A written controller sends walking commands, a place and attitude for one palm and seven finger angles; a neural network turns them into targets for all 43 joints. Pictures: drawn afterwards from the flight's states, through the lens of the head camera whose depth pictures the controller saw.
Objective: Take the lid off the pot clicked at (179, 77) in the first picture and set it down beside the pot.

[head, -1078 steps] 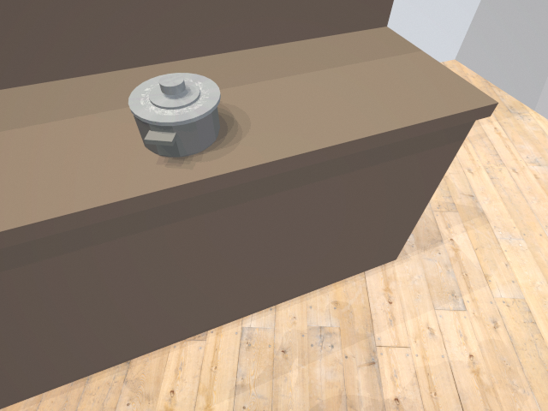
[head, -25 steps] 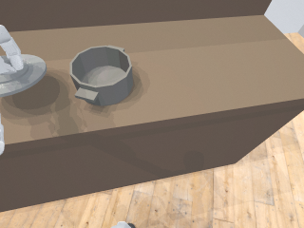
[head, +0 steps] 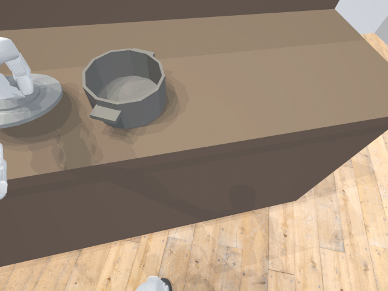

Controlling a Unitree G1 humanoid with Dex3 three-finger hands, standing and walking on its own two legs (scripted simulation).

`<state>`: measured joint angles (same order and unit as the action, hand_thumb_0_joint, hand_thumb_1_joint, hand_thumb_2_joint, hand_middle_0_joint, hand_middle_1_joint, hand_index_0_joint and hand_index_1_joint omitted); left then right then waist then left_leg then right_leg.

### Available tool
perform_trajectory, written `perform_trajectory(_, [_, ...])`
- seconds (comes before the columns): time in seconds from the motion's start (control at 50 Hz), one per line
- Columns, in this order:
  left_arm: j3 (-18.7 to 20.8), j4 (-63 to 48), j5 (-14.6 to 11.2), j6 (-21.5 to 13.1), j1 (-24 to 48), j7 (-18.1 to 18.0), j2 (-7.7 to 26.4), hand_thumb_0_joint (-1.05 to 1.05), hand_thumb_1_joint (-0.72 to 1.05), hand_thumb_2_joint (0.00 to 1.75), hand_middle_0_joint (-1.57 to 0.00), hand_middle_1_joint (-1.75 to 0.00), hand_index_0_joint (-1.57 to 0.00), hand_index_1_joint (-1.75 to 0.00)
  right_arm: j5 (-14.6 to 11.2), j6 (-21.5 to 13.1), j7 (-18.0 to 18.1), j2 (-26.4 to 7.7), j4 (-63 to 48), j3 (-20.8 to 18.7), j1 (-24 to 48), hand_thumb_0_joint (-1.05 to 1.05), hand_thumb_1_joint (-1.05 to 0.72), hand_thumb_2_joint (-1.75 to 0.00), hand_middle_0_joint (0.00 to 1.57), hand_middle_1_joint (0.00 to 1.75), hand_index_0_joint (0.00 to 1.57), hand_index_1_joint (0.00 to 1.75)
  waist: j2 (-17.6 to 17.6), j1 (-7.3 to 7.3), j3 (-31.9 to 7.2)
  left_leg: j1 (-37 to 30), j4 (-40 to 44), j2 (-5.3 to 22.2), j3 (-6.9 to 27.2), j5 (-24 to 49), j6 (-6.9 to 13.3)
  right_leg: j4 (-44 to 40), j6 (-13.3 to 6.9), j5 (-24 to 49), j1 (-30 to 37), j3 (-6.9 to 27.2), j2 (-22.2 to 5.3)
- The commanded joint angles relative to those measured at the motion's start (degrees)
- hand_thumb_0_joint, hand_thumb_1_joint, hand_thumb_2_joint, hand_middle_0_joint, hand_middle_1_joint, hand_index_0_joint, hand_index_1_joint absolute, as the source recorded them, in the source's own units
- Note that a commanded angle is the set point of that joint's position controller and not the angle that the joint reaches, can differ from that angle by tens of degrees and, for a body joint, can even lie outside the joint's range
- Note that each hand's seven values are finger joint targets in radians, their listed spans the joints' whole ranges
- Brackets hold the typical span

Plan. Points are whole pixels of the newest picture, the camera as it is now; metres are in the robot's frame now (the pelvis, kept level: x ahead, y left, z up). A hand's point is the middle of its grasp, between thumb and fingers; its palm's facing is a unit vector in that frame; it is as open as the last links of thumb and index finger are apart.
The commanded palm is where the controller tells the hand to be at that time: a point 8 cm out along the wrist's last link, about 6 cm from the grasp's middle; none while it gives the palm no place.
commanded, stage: lower the lid onto the table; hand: left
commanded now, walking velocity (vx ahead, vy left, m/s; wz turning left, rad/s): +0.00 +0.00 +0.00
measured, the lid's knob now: (7, 85) +0.50 +0.33 +0.12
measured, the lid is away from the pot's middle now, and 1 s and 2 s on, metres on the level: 0.22 0.24 0.24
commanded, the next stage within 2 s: open the fingers wide in 0.30 s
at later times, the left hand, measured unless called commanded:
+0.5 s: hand (12, 95) +0.48 +0.32 +0.11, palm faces -0.43 -0.09 -0.90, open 3.8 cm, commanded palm +0.50 +0.32 +0.18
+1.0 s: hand (2, 102) +0.46 +0.33 +0.12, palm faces -0.41 -0.11 -0.90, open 7.0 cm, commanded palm +0.50 +0.32 +0.18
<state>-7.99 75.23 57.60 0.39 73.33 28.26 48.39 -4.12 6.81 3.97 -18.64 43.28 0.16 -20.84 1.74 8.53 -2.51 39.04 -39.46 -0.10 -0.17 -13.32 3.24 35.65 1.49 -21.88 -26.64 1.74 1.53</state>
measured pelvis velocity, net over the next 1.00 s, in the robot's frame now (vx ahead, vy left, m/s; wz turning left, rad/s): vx -0.01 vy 0.00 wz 0.01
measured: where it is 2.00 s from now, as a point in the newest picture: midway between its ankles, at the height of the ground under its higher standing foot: outside the picture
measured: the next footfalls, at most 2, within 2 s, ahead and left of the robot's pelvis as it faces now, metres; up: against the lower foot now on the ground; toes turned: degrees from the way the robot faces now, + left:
none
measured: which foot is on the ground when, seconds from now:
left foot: down 0.00-1.00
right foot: down 0.00-1.00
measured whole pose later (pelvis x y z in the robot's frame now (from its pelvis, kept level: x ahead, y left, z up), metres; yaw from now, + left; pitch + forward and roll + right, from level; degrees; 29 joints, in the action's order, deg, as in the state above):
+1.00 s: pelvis -0.01 +0.00 +0.00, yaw +1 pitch +13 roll -3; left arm -5.6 67.5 56.5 -4.6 64.5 21.9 47.7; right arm -4.2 9.6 4.3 -18.2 41.1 0.3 -17.8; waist 1.5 6.9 -2.7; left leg 40.1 -39.8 -0.4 0.8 -12.7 3.1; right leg 36.0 1.4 -21.7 -27.4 0.7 1.5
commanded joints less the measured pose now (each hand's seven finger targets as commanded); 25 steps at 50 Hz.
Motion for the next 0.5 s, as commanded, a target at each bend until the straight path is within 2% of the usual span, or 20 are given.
perform_trajectory(0.0, [2.5,-12.5,0.0,-0.3,32.5,-3.3,14.6,0.0,0.71,0.87,-0.69,-1.14,-1.15,-1.21,0.2,-0.9,0.9,-11.8,-2.6,-4.2,-7.7,0.0,-0.9,-0.9,0.2,0.3,0.2,0.3,8.7,1.04,-25.6,-35.8,1.5,-0.6,3.6,12.7,1.2,-4.8,-3.5,15.0,-11.6,-4.0,4.1])
perform_trajectory(0.02, [3.1,-13.4,-0.3,-0.7,31.9,-3.3,15.0,0.0,0.71,0.87,-0.69,-1.14,-1.15,-1.21,0.1,-1.2,0.9,-11.8,-2.7,-3.8,-7.5,0.0,-0.9,-0.9,0.2,0.3,0.2,0.3,7.8,0.66,-26.9,-36.4,1.5,-0.4,3.4,14.9,1.2,-4.1,-3.6,16.0,-10.6,-4.2,4.1])
perform_trajectory(0.04, [5.3,-13.1,0.4,-0.6,32.6,-3.8,18.1,0.0,0.71,0.87,-0.69,-1.14,-1.15,-1.21,0.3,-1.0,0.9,-12.1,-2.6,-4.1,-7.9,0.0,-0.9,-0.9,0.2,0.3,0.2,0.3,8.2,0.7,-27.9,-35.8,1.0,-0.5,3.1,13.8,1.3,-4.4,-3.3,15.7,-10.3,-3.7,4.0])
perform_trajectory(0.1, [4.2,-10.1,1.1,-0.3,30.4,-4.1,17.5,0.0,0.71,0.87,-0.69,-1.14,-1.15,-1.21,0.1,-1.0,1.0,-11.7,-3.1,-3.7,-8.2,0.0,-0.9,-0.9,0.2,0.3,0.2,0.3,7.3,0.98,-25.4,-32.2,0.5,-1.0,2.2,12.8,1.3,-4.5,-3.3,16.3,-9.7,-3.8,4.0])
perform_trajectory(0.12, [4.1,-10.5,0.7,-0.7,29.3,-4.0,17.4,0.0,0.71,0.87,-0.69,-1.14,-1.15,-1.21,-0.1,-1.2,1.0,-11.6,-3.4,-3.2,-7.8,0.0,-0.9,-0.9,0.2,0.3,0.2,0.3,6.4,0.59,-25.7,-32.1,0.4,-1.0,2.0,14.7,1.3,-3.8,-3.4,17.3,-8.8,-4.0,4.1])
perform_trajectory(0.14, [6.3,-11.0,1.4,-0.5,30.4,-4.4,20.8,0.0,0.71,0.87,-0.69,-1.14,-1.15,-1.21,0.1,-0.9,1.0,-12.0,-3.2,-3.5,-8.2,0.0,-0.9,-0.9,0.2,0.3,0.2,0.3,7.5,0.53,-27.2,-31.9,0.0,-0.9,1.8,14.3,1.2,-3.8,-3.1,17.4,-8.3,-3.5,4.0])
perform_trajectory(0.16, [5.9,-11.9,1.6,-0.6,31.2,-4.6,20.8,0.0,0.71,0.87,-0.69,-1.14,-1.15,-1.21,0.0,-0.8,1.0,-11.8,-3.7,-3.5,-8.3,0.0,-0.9,-0.9,0.2,0.3,0.2,0.3,9.3,0.56,-27.8,-32.3,-0.3,-1.0,2.0,15.2,1.2,-3.7,-3.3,17.6,-8.8,-3.4,4.0])
perform_trajectory(0.18, [3.9,-11.5,1.7,-0.5,31.2,-4.4,17.9,0.0,0.71,0.87,-0.69,-1.14,-1.15,-1.21,0.1,-0.8,1.0,-11.6,-3.8,-3.6,-8.3,0.0,-0.9,-0.9,0.2,0.3,0.2,0.3,10.6,1.01,-26.5,-33.0,-0.4,-0.9,2.1,15.3,1.1,-3.8,-3.3,17.0,-10.6,-3.8,4.1])
perform_trajectory(0.2, [4.1,-10.3,1.6,-0.4,30.1,-4.3,17.8,0.0,0.71,0.87,-0.69,-1.14,-1.15,-1.21,0.1,-0.9,1.0,-11.6,-3.6,-3.7,-8.6,0.0,-0.9,-0.9,0.2,0.3,0.2,0.3,8.4,1.28,-25.6,-32.5,-0.3,-0.7,2.4,13.8,1.2,-4.0,-3.2,16.2,-10.9,-3.8,4.2])
perform_trajectory(0.22, [4.7,-10.7,1.1,-0.9,29.4,-4.2,18.7,0.0,0.71,0.87,-0.69,-1.14,-1.15,-1.21,0.0,-1.0,1.1,-11.6,-3.8,-3.1,-8.1,0.0,-0.9,-0.9,0.2,0.3,0.2,0.3,7.9,0.81,-26.0,-32.4,-0.3,-0.6,2.2,15.2,1.1,-3.3,-3.3,16.7,-10.1,-3.9,4.2])
perform_trajectory(0.24, [5.3,-10.6,1.3,-0.7,30.1,-4.3,19.6,0.0,0.71,0.87,-0.69,-1.14,-1.15,-1.21,0.2,-0.8,1.2,-11.9,-3.6,-3.5,-8.5,0.0,-0.9,-0.9,0.2,0.3,0.2,0.3,8.8,1.23,-26.5,-32.3,-0.7,-0.6,2.1,13.9,1.3,-3.5,-3.0,16.3,-10.7,-3.6,4.1])
perform_trajectory(0.28, [6.0,-11.8,1.3,-1.1,30.6,-4.4,20.8,0.0,0.71,0.87,-0.69,-1.14,-1.15,-1.21,0.2,-0.7,1.3,-11.8,-4.0,-3.6,-8.9,0.0,-0.9,-0.9,0.2,0.3,0.2,0.3,9.1,1.15,-27.7,-32.2,-1.2,-0.8,2.1,14.6,1.4,-3.1,-3.1,17.2,-10.2,-3.6,4.2])
perform_trajectory(0.32, [3.8,-12.5,0.9,-1.5,30.1,-4.0,17.6,0.0,0.71,0.87,-0.69,-1.14,-1.15,-1.21,0.0,-0.8,1.2,-11.4,-4.0,-3.3,-8.6,0.0,-0.9,-0.9,0.2,0.3,0.2,0.3,10.1,1.3,-27.4,-33.8,-1.3,-0.3,2.4,16.8,1.2,-2.6,-3.2,16.8,-12.0,-3.9,4.3])
perform_trajectory(0.36, [4.2,-9.7,1.1,-1.3,28.8,-4.2,18.0,0.0,0.71,0.87,-0.69,-1.14,-1.15,-1.21,0.2,-0.6,1.3,-11.7,-3.5,-3.5,-9.1,0.0,-0.9,-0.9,0.2,0.3,0.2,0.3,9.3,1.86,-25.3,-32.0,-1.7,-0.3,2.6,14.3,1.1,-2.8,-3.0,15.8,-13.4,-4.0,4.3])
perform_trajectory(0.38, [5.5,-13.9,-0.1,-1.4,17.8,-4.0,14.5,0.0,0.71,0.87,-0.69,-1.14,-1.15,-1.21,-0.3,-0.4,0.1,-10.4,-6.8,-4.3,-8.3,0.0,-0.9,-0.9,0.2,0.3,0.2,0.3,9.9,-1.94,-29.4,-34.0,-1.6,-0.9,3.1,19.3,0.6,-2.2,-3.7,16.5,-11.1,-4.6,4.3])
perform_trajectory(0.4, [10.1,-27.4,1.4,-5.8,16.5,-5.4,18.8,0.0,0.69,0.86,-0.68,-1.14,-1.13,-1.21,0.9,0.7,0.2,-10.4,-6.9,-4.8,-8.2,0.0,-0.9,-0.9,0.2,0.3,0.2,0.3,9.9,-2.24,-31.4,-36.5,-2.6,0.6,3.3,25.0,0.4,-2.5,-3.8,17.5,-12.4,-4.3,4.3])
perform_trajectory(0.42, [11.5,-28.1,1.6,-7.7,15.1,-6.2,19.4,0.0,0.68,0.85,-0.67,-1.13,-1.1,-1.2,1.1,1.5,0.5,-10.2,-7.1,-4.5,-7.1,0.0,-0.9,-0.9,0.2,0.3,0.2,0.3,12.0,-2.62,-33.3,-39.0,-3.7,0.4,2.9,29.6,0.4,-1.7,-4.0,18.2,-12.6,-4.0,4.4])
perform_trajectory(0.44, [10.5,-27.6,0.9,-7.8,16.9,-6.6,18.2,0.0,0.67,0.83,-0.66,-1.13,-1.08,-1.2,0.8,2.3,0.3,-10.0,-6.6,-4.9,-6.8,0.0,-0.9,-0.9,0.2,0.3,0.2,0.3,11.9,-1.44,-31.2,-38.4,-3.2,0.5,3.4,27.4,0.5,-2.4,-3.6,16.2,-14.8,-3.9,4.2])
perform_trajectory(0.46, [10.5,-24.7,-0.4,-7.3,15.8,-6.8,17.0,0.0,0.65,0.82,-0.65,-1.13,-1.06,-1.19,0.7,2.6,0.3,-10.0,-6.6,-5.0,-7.0,0.0,-0.9,-0.9,0.2,0.3,0.2,0.3,9.8,-0.91,-27.9,-36.9,-2.6,0.3,3.5,24.0,0.9,-3.0,-3.5,15.1,-15.1,-4.2,4.1])
perform_trajectory(0.48, [13.1,-24.9,-1.4,-6.8,16.3,-7.4,20.2,0.0,0.64,0.81,-0.64,-1.12,-1.04,-1.19,0.7,3.1,0.3,-10.5,-6.5,-5.1,-6.9,0.0,-0.9,-0.9,0.2,0.3,0.2,0.3,8.2,-1.14,-27.6,-35.4,-1.7,0.2,3.1,21.2,1.2,-3.5,-3.5,15.3,-13.2,-4.0,3.9])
